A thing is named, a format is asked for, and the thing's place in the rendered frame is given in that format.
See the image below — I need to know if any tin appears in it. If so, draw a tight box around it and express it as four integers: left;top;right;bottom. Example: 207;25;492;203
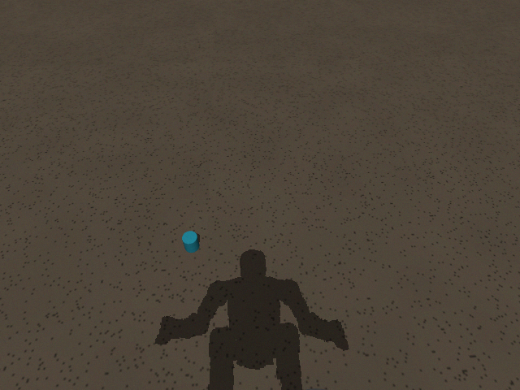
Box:
182;231;199;253

